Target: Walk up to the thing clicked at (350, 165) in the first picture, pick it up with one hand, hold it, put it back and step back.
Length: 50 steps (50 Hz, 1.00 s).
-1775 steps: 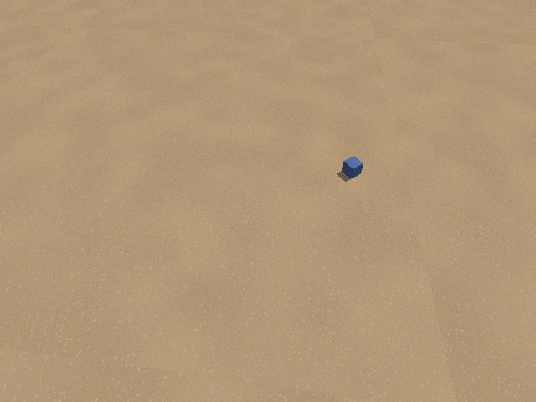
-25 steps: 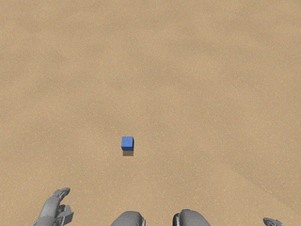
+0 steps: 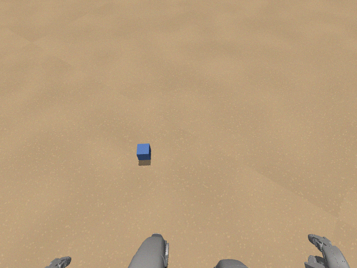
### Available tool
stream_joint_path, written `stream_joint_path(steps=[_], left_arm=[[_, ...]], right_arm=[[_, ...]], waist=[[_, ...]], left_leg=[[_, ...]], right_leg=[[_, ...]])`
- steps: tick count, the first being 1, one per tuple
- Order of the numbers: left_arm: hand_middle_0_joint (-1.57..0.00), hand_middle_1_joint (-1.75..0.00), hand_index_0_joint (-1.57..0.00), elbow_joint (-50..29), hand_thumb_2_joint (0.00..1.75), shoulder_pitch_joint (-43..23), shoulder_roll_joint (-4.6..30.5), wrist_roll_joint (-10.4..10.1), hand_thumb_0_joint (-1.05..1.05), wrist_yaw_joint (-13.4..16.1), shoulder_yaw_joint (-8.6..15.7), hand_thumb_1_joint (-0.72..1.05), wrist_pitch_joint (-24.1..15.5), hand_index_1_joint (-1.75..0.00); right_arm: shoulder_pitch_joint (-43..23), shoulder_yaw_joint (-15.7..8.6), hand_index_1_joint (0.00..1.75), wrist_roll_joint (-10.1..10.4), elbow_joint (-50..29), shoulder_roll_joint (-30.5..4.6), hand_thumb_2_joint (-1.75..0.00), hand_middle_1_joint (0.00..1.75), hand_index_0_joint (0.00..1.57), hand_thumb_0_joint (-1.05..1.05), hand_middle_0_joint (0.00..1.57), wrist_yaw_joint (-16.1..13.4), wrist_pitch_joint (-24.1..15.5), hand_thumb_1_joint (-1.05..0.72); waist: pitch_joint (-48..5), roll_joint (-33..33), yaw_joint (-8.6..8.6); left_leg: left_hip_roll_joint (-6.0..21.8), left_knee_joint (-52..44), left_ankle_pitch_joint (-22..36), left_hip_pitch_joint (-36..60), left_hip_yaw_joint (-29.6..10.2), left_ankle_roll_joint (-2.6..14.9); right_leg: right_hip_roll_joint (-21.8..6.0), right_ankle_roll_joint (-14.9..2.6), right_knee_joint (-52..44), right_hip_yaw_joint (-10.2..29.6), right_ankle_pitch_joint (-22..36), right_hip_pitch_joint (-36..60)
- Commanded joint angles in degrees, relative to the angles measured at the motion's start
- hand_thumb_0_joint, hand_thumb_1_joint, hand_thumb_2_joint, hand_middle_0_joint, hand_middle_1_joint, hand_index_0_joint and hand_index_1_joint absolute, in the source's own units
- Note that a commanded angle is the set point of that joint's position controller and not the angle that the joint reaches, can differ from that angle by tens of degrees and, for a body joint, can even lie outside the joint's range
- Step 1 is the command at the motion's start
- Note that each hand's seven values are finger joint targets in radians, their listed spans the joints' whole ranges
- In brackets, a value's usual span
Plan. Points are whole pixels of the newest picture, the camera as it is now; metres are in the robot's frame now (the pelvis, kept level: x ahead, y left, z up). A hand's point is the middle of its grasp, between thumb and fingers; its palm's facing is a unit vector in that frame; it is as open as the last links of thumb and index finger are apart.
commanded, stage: step back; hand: left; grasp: from above
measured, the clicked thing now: (143, 151) +0.77 +0.30 -0.71
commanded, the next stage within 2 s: stand in 1.82 s
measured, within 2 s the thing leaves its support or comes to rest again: neither
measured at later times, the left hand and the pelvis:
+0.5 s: hand out of the picture -0.06 +0.26 -0.13, palm faces +0.06 -0.92 -0.39, open 7.4 cm; pelvis -0.16 -0.01 +0.02, yaw +4 degrees
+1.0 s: hand out of the picture -0.26 +0.25 -0.13, palm faces +0.12 -0.89 -0.43, open 7.4 cm; pelvis -0.30 -0.04 +0.01, yaw +7 degrees
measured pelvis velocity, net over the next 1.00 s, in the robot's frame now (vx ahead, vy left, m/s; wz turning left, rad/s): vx -0.30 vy -0.04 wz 0.11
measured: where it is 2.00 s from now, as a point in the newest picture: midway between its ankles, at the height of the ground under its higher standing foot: outside the picture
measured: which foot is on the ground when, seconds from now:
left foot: up 0.00-0.26, down 0.28-0.66, up 0.68-0.92, down 0.94-1.00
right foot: down 0.00-0.30, up 0.32-0.62, down 0.64-1.00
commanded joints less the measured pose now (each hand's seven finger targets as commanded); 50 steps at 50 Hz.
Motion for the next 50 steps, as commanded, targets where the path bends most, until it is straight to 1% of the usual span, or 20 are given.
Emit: stream_joint_path(steps=[1,5,9,13,14,15,16,20,23,28,31,32,33,34,37,43,47,48,49,50], left_arm=[[-0.2,-0.3,-0.2,-8.56,0.9,-5.94,19.36,0.05,0.0,1.15,4.75,0.9,-1.85,-0.3],[-0.2,-0.3,-0.2,-8.95,0.9,-8.24,14.62,0.59,0.0,1.68,3.98,0.9,-1.72,-0.3],[-0.2,-0.3,-0.2,-8.25,0.9,-2.93,14.46,0.6,0.0,2.23,3.74,0.9,-1.1,-0.3],[-0.2,-0.3,-0.2,-9.0,0.9,-4.47,14.78,-0.81,0.0,1.91,2.49,0.9,0.1,-0.3],[-0.2,-0.3,-0.2,-9.12,0.9,-3.35,12.48,-0.93,0.0,1.8,1.61,0.9,0.38,-0.3],[-0.2,-0.3,-0.2,-10.61,0.9,-6.57,11.23,-1.51,0.0,2.12,1.33,0.9,-0.02,-0.3],[-0.2,-0.3,-0.2,-10.5,0.9,-10.87,13.51,-0.64,0.0,2.96,2.88,0.9,0.16,-0.3],[-0.2,-0.3,-0.2,-5.73,0.9,-2.55,12.46,-1.89,0.0,2.5,2.68,0.9,0.58,-0.3],[-0.2,-0.3,-0.2,-5.85,0.9,-2.58,11.02,-1.14,0.0,2.05,2.41,0.9,-0.08,-0.3],[-0.2,-0.3,-0.2,-4.26,0.9,-0.79,11.03,-0.76,0.0,1.77,1.69,0.9,-1.19,-0.3],[-0.2,-0.3,-0.2,-0.28,0.9,4.82,11.23,0.18,0.0,1.73,1.92,0.9,-2.38,-0.3],[-0.2,-0.3,-0.2,-0.64,0.9,4.49,15.67,0.98,0.0,1.6,3.41,0.9,-2.8,-0.3],[-0.2,-0.3,-0.2,-2.17,0.9,0.5,21.99,0.74,0.0,1.46,4.8,0.9,-2.33,-0.3],[-0.2,-0.3,-0.2,-3.86,0.9,-3.46,22.77,0.77,0.0,1.72,4.86,0.9,-2.72,-0.3],[-0.2,-0.3,-0.2,-4.27,0.9,-8.12,15.44,0.54,0.0,2.1,3.06,0.9,-3.3,-0.3],[-0.2,-0.3,-0.2,-2.22,0.9,-1.31,16.7,1.32,0.0,1.16,4.06,0.9,-3.82,-0.3],[-0.2,-0.3,-0.2,-1.93,0.9,-2.13,14.37,0.66,0.0,0.13,1.85,0.9,-2.66,-0.3],[-0.2,-0.3,-0.2,-2.4,0.9,-1.67,11.08,0.55,0.0,-0.02,0.82,0.9,-2.67,-0.3],[-0.2,-0.3,-0.2,-2.6,0.9,-5.81,10.04,-0.76,0.0,-0.05,0.58,0.9,-2.7,-0.3],[-0.2,-0.3,-0.2,-2.08,0.9,-8.66,15.27,0.08,0.0,0.16,2.29,0.9,-2.81,-0.3]], right_arm=[[1.77,-3.61,0.3,0.63,-3.88,-12.04,-0.9,0.3,0.2,0.0,0.2,-1.04,-0.3,-0.9],[7.23,-2.63,0.3,0.75,-1.19,-10.56,-0.9,0.3,0.2,0.0,0.2,-0.76,-1.36,-0.9],[4.92,-2.27,0.3,-0.09,-2.36,-9.2,-0.9,0.3,0.2,0.0,0.2,-0.7,-1.59,-0.9],[12.44,-3.01,0.3,-0.85,0.97,-9.35,-0.9,0.3,0.2,0.0,0.2,-0.51,-2.08,-0.9],[11.61,-3.94,0.3,-1.53,0.72,-11.83,-0.9,0.3,0.2,0.0,0.2,-0.4,-2.18,-0.9],[7.85,-4.9,0.3,-1.56,-0.82,-18.76,-0.9,0.3,0.2,0.0,0.2,0.3,-1.8,-0.9],[7.33,-5.53,0.3,-1.93,-1.76,-20.89,-0.9,0.3,0.2,0.0,0.2,0.49,-1.98,-0.9],[0.46,-3.16,0.3,-1.43,-2.3,-13.33,-0.9,0.3,0.2,0.0,0.2,-0.92,-2.58,-0.9],[3.3,-2.96,0.3,-1.44,-2.21,-11.33,-0.9,0.3,0.2,0.0,0.2,-0.6,-2.03,-0.9],[4.27,-3.51,0.3,-1.3,-2.45,-13.37,-0.9,0.3,0.2,0.0,0.2,-0.13,-0.89,-0.9],[1.49,-2.87,0.3,-0.46,-2.06,-11.99,-0.9,0.3,0.2,0.0,0.2,0.23,0.04,-0.9],[2.25,-2.0,0.3,-0.31,-2.7,-8.97,-0.9,0.3,0.2,0.0,0.2,0.4,-0.15,-0.9],[-0.95,-2.07,0.3,-0.22,-3.82,-8.01,-0.9,0.3,0.2,0.0,0.2,-0.62,-0.25,-0.9],[-1.62,-3.06,0.3,-0.44,-3.07,-10.32,-0.9,0.3,0.2,0.0,0.2,-0.93,0.13,-0.9],[3.27,-2.7,0.3,0.4,0.19,-10.39,-0.9,0.3,0.2,0.0,0.2,-0.4,-0.59,-0.9],[0.9,-2.61,0.3,-1.39,0.6,-9.61,-0.9,0.3,0.2,0.0,0.2,1.0,-2.35,-0.9],[8.58,-3.52,0.3,-1.15,5.91,-8.58,-0.9,0.3,0.2,0.0,0.2,1.09,-4.18,-0.9],[11.25,-4.44,0.3,-1.89,6.61,-10.88,-0.9,0.3,0.2,0.0,0.2,0.73,-4.62,-0.9],[9.33,-4.5,0.3,-2.22,5.73,-16.09,-0.9,0.3,0.2,0.0,0.2,0.61,-4.84,-0.9],[6.52,-5.05,0.3,-1.71,4.47,-17.88,-0.9,0.3,0.2,0.0,0.2,0.8,-4.98,-0.9]], waist=[[-4.39,-12.85,-0.33],[-7.34,-12.13,-0.81],[-10.01,-14.92,2.91],[-14.62,-13.15,-0.89],[-14.16,-5.37,-0.38],[-12.28,10.57,-1.04],[-11.11,10.12,-4.33],[-10.07,1.82,2.02],[-11.14,3.78,-0.23],[-15.81,8.51,-1.83],[-17.6,4.59,1.67],[-14.58,-6.71,1.18],[-11.21,-18.62,3.57],[-7.04,-17.06,2.83],[-7.21,-8.44,-1.11],[-6.72,-14.14,4.27],[-8.56,-8.64,-0.27],[-10.35,-0.34,-1.51],[-8.24,9.11,-2.86],[-2.6,3.66,-3.25]], left_leg=[[-8.05,27.52,-12.54,1.02,-7.96,0.14],[-9.37,23.72,-8.89,1.56,-3.4,-0.72],[-6.89,5.87,-13.7,-0.57,0.39,-0.91],[-5.43,-19.76,2.69,14.0,4.31,1.37],[1.89,-21.62,6.67,18.34,-7.53,3.82],[15.06,-24.28,15.47,15.37,-23.98,11.88],[19.38,-26.12,17.7,7.05,-29.64,17.72],[10.88,-18.39,28.91,9.38,-10.82,13.3],[9.24,-16.61,29.89,17.67,-9.16,13.85],[10.83,-15.62,24.56,21.99,-10.63,13.36],[7.23,-9.41,13.45,11.92,-6.89,7.87],[-0.62,-2.08,-0.2,-1.74,-4.58,3.89],[-7.82,8.94,-16.25,-2.9,-1.84,0.73],[-5.36,18.89,-16.94,-1.19,-7.29,-0.27],[-9.02,22.92,-8.19,-0.91,-5.7,-0.18],[-4.11,1.01,-12.78,-1.33,-0.4,-0.93],[-6.0,-22.45,-3.6,22.85,4.4,1.47],[1.02,-25.3,-10.12,29.59,-7.87,3.32],[14.47,-33.08,-33.11,18.63,-30.01,10.29],[17.6,-35.62,-36.85,7.32,-32.91,14.51]], right_leg=[[-23.33,-15.14,-23.49,25.55,1.52,-17.36],[-14.67,-10.7,-14.63,9.59,14.58,-7.83],[-17.48,-11.64,-11.92,11.77,21.94,6.4],[-15.3,-7.64,-3.26,8.96,26.51,2.65],[-11.23,-4.41,1.52,6.31,16.22,-6.2],[-0.41,-0.93,11.14,-3.5,-6.38,-14.65],[0.1,-0.5,23.56,4.14,-16.7,-11.83],[2.41,-1.29,35.94,8.73,-7.53,-13.15],[1.64,1.0,25.88,5.85,-8.7,-14.04],[-1.35,0.91,2.14,-0.28,-6.37,-6.76],[-2.69,-2.01,-18.22,1.1,7.23,7.2],[-10.24,-4.58,-18.69,15.42,1.52,10.54],[-24.22,-13.92,-23.31,27.79,0.6,-2.83],[-28.62,-17.52,-24.73,32.39,1.14,-11.61],[-16.63,-10.56,-16.05,12.18,14.24,-6.39],[-17.47,-10.95,-19.87,15.77,-16.91,2.91],[-11.87,-6.94,-11.37,6.5,-11.34,-8.78],[-8.81,-4.55,-2.31,2.88,-10.38,-17.17],[-2.83,-1.12,6.15,-3.09,-11.16,-20.87],[-5.33,-1.21,12.77,2.9,-10.65,-16.33]])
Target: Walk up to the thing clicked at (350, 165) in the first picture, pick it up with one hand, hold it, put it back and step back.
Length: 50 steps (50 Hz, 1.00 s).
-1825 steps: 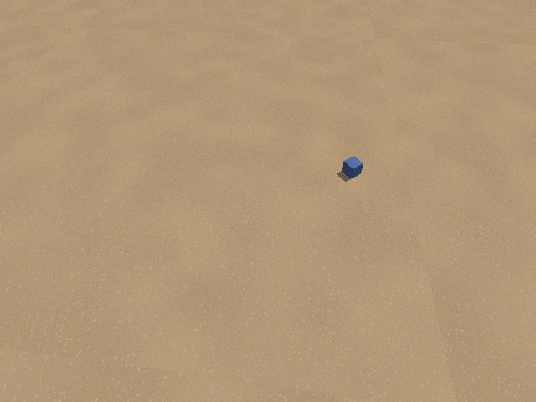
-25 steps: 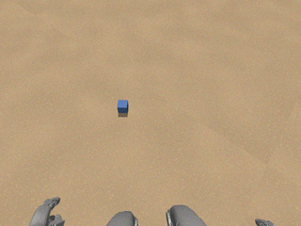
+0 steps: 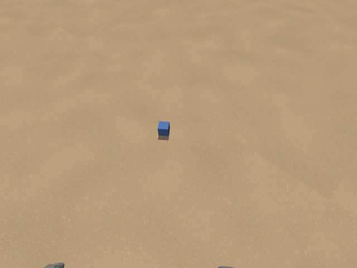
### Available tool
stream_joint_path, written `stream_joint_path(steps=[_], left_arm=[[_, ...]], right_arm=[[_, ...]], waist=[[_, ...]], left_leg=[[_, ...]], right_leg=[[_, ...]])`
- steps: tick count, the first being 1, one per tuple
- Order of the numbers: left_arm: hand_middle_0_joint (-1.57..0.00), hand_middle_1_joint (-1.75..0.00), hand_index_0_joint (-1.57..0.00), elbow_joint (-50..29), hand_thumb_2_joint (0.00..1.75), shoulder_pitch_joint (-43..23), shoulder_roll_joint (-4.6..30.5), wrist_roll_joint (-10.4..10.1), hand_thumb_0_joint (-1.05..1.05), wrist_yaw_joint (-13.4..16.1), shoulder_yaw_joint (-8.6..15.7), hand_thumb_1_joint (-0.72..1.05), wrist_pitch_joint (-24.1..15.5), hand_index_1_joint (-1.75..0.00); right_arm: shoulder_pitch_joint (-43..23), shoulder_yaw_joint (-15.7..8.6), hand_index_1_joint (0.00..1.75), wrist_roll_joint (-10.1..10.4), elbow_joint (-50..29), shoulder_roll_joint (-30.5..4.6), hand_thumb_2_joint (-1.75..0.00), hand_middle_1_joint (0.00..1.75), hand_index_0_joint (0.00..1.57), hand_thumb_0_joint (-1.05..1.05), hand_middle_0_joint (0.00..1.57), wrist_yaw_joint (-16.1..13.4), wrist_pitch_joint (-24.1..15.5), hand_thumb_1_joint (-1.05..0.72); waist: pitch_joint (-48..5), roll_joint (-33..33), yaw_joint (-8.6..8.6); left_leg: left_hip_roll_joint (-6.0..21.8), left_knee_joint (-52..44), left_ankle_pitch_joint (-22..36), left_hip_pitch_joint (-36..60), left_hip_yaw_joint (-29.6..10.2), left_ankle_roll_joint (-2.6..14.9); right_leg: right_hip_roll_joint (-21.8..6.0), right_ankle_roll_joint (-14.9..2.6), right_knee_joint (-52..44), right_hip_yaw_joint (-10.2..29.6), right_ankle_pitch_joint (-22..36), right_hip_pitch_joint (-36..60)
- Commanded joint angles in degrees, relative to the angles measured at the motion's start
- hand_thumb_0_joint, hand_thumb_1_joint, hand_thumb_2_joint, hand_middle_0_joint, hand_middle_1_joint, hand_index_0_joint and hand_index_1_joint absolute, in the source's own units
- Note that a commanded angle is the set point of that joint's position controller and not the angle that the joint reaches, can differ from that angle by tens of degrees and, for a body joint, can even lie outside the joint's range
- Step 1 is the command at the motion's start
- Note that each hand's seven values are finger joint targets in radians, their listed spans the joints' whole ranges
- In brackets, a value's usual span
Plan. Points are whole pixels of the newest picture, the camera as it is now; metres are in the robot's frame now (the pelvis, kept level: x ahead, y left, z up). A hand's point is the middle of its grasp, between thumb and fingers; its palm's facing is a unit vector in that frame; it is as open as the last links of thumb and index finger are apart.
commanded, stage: step back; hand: left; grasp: from above
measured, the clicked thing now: (163, 128) +1.10 +0.21 -0.72
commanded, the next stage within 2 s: stand in 0.82 s
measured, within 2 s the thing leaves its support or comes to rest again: neither
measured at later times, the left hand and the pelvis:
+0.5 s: hand out of the picture +0.09 +0.27 -0.15, palm faces +0.02 -0.93 -0.36, open 7.4 cm; pelvis +0.03 +0.00 +0.00, yaw +0 degrees
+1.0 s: hand (87, 254) +0.16 +0.26 -0.13, palm faces -0.03 -0.94 -0.35, open 7.4 cm; pelvis +0.05 +0.01 +0.02, yaw -1 degrees
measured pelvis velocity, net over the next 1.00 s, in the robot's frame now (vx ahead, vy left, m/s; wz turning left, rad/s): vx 0.05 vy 0.01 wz -0.02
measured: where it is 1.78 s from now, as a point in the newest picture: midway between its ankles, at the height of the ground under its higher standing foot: outside the picture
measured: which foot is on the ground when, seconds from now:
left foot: down 0.00-0.20, up 0.22-0.42, down 0.44-1.00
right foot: down 0.00-1.00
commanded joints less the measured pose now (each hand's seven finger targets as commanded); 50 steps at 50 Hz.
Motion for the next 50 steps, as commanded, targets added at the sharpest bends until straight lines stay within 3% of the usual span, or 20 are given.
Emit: stream_joint_path(steps=[1,4,6,8,9,10,11,12,14,19,21,22,23,24,25,28,32,40,43,50], left_arm=[[-0.2,-0.3,-0.2,-4.14,0.9,-6.13,11.83,-1.01,0.0,-0.37,2.63,0.9,-1.3,-0.3],[-0.2,-0.3,-0.2,-1.75,0.9,-1.43,10.62,-1.31,0.0,-0.99,2.41,0.9,-2.23,-0.3],[-0.2,-0.3,-0.2,-1.02,0.9,-1.4,9.62,-1.08,0.0,-1.15,2.5,0.9,-2.62,-0.3],[-0.2,-0.3,-0.2,0.69,0.9,2.03,9.14,-0.68,0.0,-0.5,2.63,0.9,-3.03,-0.3],[-0.2,-0.3,-0.2,1.4,0.9,3.53,10.75,-0.2,0.0,0.08,3.24,0.9,-3.51,-0.3],[-0.2,-0.3,-0.2,1.18,0.9,4.34,15.81,0.22,0.0,0.57,4.26,0.9,-4.11,-0.3],[-0.2,-0.3,-0.2,0.0,0.9,1.52,18.49,0.13,0.0,0.43,4.78,0.9,-4.37,-0.3],[-0.2,-0.3,-0.2,-1.36,0.9,-1.07,17.29,-0.2,0.0,0.47,4.59,0.9,-4.59,-0.3],[-0.2,-0.3,-0.2,-1.48,0.9,-3.12,14.85,-0.4,0.0,0.69,3.91,0.9,-4.84,-0.3],[-0.2,-0.3,-0.2,-1.42,0.9,-5.2,13.59,-0.56,0.0,0.25,2.65,0.9,-4.31,-0.3],[-0.2,-0.3,-0.2,-1.53,0.9,-5.92,11.61,-1.26,0.0,0.31,1.45,0.9,-3.5,-0.3],[-0.2,-0.3,-0.2,-1.25,0.9,-4.57,9.8,-1.4,0.0,0.36,0.44,0.9,-3.45,-0.3],[-0.2,-0.3,-0.2,-1.24,0.9,-3.92,7.39,-2.17,0.0,0.28,-0.35,0.9,-3.3,-0.3],[-0.2,-0.3,-0.2,-0.11,0.9,-3.32,8.1,-3.08,0.0,0.52,-0.01,0.9,-2.85,-0.3],[-0.2,-0.3,-0.2,1.08,0.9,-3.33,9.04,-2.65,0.0,0.75,0.22,0.9,-2.67,-0.3],[-0.2,-0.3,-0.2,2.68,0.9,-4.15,10.05,-2.17,0.0,0.89,0.2,0.9,-3.47,-0.3],[-0.2,-0.3,-0.2,3.72,0.9,-5.56,10.28,-2.45,0.0,1.08,0.19,0.9,-3.46,-0.3],[-0.2,-0.3,-0.2,5.33,0.9,-8.65,9.75,-1.94,0.0,1.14,-0.22,0.9,-3.06,-0.3],[-0.2,-0.3,-0.2,6.81,0.9,-9.08,7.96,-2.42,0.0,0.85,-1.33,0.9,-3.01,-0.3],[-0.2,-0.3,-0.2,8.25,0.9,-10.26,9.0,-2.18,0.0,0.84,-1.4,0.9,-3.38,-0.3]], right_arm=[[-5.62,-3.24,0.3,-0.37,-6.19,-15.99,-0.9,0.3,0.2,0.0,0.2,-0.9,-3.75,-0.9],[-5.56,-2.68,0.3,-0.28,-5.74,-14.64,-0.9,0.3,0.2,0.0,0.2,-0.81,-3.93,-0.9],[-5.81,-2.63,0.3,-0.59,-5.83,-14.08,-0.9,0.3,0.2,0.0,0.2,-0.41,-3.1,-0.9],[-6.71,-2.09,0.3,0.05,-6.18,-12.34,-0.9,0.3,0.2,0.0,0.2,-0.36,-2.09,-0.9],[-5.08,-1.14,0.3,0.4,-6.34,-9.04,-0.9,0.3,0.2,0.0,0.2,-0.52,-1.88,-0.9],[-6.22,-0.56,0.3,0.6,-7.28,-6.8,-0.9,0.3,0.2,0.0,0.2,-0.63,-1.88,-0.9],[-6.03,-1.72,0.3,0.16,-6.56,-10.39,-0.9,0.3,0.2,0.0,0.2,-1.28,-1.65,-0.9],[-4.01,-2.17,0.3,0.36,-5.4,-11.79,-0.9,0.3,0.2,0.0,0.2,-1.17,-1.85,-0.9],[-2.31,-2.19,0.3,0.63,-3.95,-11.04,-0.9,0.3,0.2,0.0,0.2,-0.83,-2.14,-0.9],[-1.66,-1.87,0.3,0.24,-2.44,-9.28,-0.9,0.3,0.2,0.0,0.2,-0.11,-2.18,-0.9],[-1.45,-1.72,0.3,0.28,-1.12,-8.53,-0.9,0.3,0.2,0.0,0.2,-0.59,-2.72,-0.9],[-1.84,-1.96,0.3,0.08,-1.29,-9.26,-0.9,0.3,0.2,0.0,0.2,-1.01,-3.08,-0.9],[-2.69,-2.06,0.3,-0.16,-1.59,-11.68,-0.9,0.3,0.2,0.0,0.2,-1.4,-3.53,-0.9],[-7.36,-1.78,0.3,0.55,-2.39,-13.99,-0.9,0.3,0.2,0.0,0.2,-1.25,-3.51,-0.9],[-9.03,-1.7,0.3,0.64,-2.29,-14.28,-0.9,0.3,0.2,0.0,0.2,-0.97,-3.35,-0.9],[-10.61,-0.47,0.3,0.93,-1.41,-11.49,-0.9,0.3,0.2,0.0,0.2,-0.98,-3.11,-0.9],[-9.99,-0.27,0.3,1.43,0.56,-10.56,-0.9,0.3,0.2,0.0,0.2,-1.31,-3.07,-0.9],[-14.38,-0.17,0.3,1.29,2.01,-9.64,-0.9,0.3,0.2,0.0,0.2,-1.34,-2.57,-0.9],[-13.93,0.16,0.3,1.78,2.71,-9.99,-0.9,0.3,0.2,0.0,0.2,-1.04,-3.1,-0.9],[-14.69,0.4,0.3,1.86,3.53,-9.15,-0.9,0.3,0.2,0.0,0.2,-0.62,-2.98,-0.9]], waist=[[3.22,3.98,-1.57],[-1.22,10.09,-1.13],[-1.99,10.78,-1.59],[-2.37,8.78,0.72],[-3.13,2.63,1.26],[-2.96,-8.75,2.34],[0.3,-6.61,1.74],[1.46,-2.46,0.68],[1.48,-1.82,-0.51],[-1.57,-7.73,-1.19],[-4.06,-4.69,-2.49],[-6.0,-2.49,-2.71],[-8.16,4.56,-1.96],[-7.76,7.49,0.09],[-6.51,7.62,0.24],[-7.18,7.05,0.03],[-10.82,5.66,-0.93],[-8.85,2.03,-1.02],[-9.85,2.13,-1.65],[-8.73,0.53,-1.88]], left_leg=[[19.98,-23.5,-26.89,-5.79,-27.88,11.89],[15.18,-18.9,-15.29,-3.93,-16.42,9.0],[12.71,-16.64,-14.24,-7.44,-12.12,7.64],[10.65,-10.0,-14.19,-11.92,-8.64,5.27],[7.92,-1.49,-11.92,-16.12,-6.41,3.43],[0.4,10.89,-12.78,-23.89,-2.71,1.01],[2.31,17.39,-15.3,-19.75,-4.76,0.23],[3.52,18.57,-12.56,-17.61,-7.11,0.18],[4.56,17.53,-8.66,-16.41,-6.6,0.51],[3.87,3.5,-5.35,-4.33,0.57,-0.2],[2.59,-7.86,3.5,2.34,1.92,-0.08],[4.44,-10.07,8.72,6.41,-1.26,0.8],[12.61,-12.98,12.46,5.59,-12.29,2.98],[17.2,-13.47,9.0,-0.68,-16.67,7.31],[17.63,-13.52,7.42,-4.57,-15.79,8.54],[11.63,-10.15,17.4,-3.31,-7.68,3.31],[10.29,-8.41,27.24,2.65,-4.27,2.32],[10.39,-11.92,20.16,2.47,-3.49,1.98],[10.67,-13.94,26.33,8.91,-4.08,1.65],[10.28,-16.52,22.52,8.82,-3.36,1.03]], right_leg=[[0.04,0.32,10.03,6.23,-4.19,-10.46],[0.98,0.46,1.34,1.92,-2.36,-3.76],[3.25,0.77,-6.78,-0.61,-0.58,3.55],[4.85,-0.04,-16.63,-1.15,4.82,12.65],[1.32,-0.76,-20.29,7.24,2.08,17.29],[-10.28,-5.55,-28.34,27.89,-12.05,16.43],[-18.14,-10.82,-31.09,34.16,-20.77,6.14],[-18.1,-12.31,-30.06,32.75,-19.26,3.76],[-13.79,-9.71,-28.27,23.94,-13.49,3.52],[-9.2,-7.31,-23.49,12.61,0.06,-1.4],[-6.5,-5.23,-16.36,8.13,13.16,-0.89],[-5.49,-3.47,-12.26,6.57,21.72,-1.66],[-1.79,-0.53,-8.3,4.37,19.81,-1.67],[2.29,0.61,-7.16,1.25,5.11,2.13],[1.68,0.37,-9.21,1.89,1.27,6.64],[-1.0,-0.24,-15.42,4.44,16.82,10.72],[-2.51,-0.44,-15.31,4.43,26.5,11.85],[-3.05,0.15,-19.36,4.83,24.38,12.33],[-3.23,0.53,-21.6,4.54,26.12,11.53],[-4.02,0.91,-24.98,4.73,24.98,13.31]])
